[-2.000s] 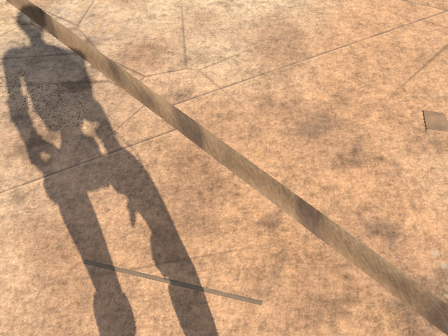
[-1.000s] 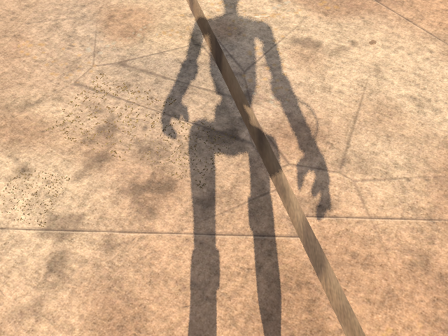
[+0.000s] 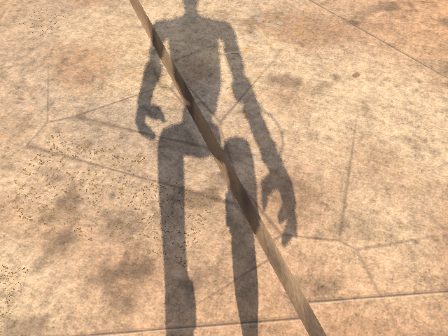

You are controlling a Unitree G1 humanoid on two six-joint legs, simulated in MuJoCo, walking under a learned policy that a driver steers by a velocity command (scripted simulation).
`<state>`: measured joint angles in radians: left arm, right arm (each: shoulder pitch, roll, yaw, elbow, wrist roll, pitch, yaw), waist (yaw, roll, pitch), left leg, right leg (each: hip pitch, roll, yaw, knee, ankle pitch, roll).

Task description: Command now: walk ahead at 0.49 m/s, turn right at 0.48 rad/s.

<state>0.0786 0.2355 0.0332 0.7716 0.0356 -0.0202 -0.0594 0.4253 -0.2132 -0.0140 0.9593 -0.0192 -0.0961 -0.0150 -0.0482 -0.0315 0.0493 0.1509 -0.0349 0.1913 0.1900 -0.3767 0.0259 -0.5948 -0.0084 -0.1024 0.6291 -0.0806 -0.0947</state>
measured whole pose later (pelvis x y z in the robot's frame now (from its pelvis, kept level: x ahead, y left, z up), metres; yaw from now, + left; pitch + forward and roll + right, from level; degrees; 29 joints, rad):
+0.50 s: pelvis +0.27 -0.02 +0.01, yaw -17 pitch +2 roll +0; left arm 0.43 0.27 0.08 0.86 0.01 -0.04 0.01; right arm 0.05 -0.25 -0.01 0.71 -0.04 -0.04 0.03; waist 0.09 0.04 0.04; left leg -0.63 0.06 -0.04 0.67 -0.05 -0.05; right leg -0.04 0.15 0.17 0.33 -0.30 -0.11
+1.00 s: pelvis +0.48 -0.07 +0.02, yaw -22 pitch +3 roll +1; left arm 0.07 0.18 0.00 0.64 0.04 -0.01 0.02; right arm 0.54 -0.20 -0.02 0.95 -0.03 -0.10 -0.01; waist -0.04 -0.03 -0.05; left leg -0.14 -0.04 0.03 0.32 -0.24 0.05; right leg -1.05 -0.04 0.00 1.99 -0.54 -0.08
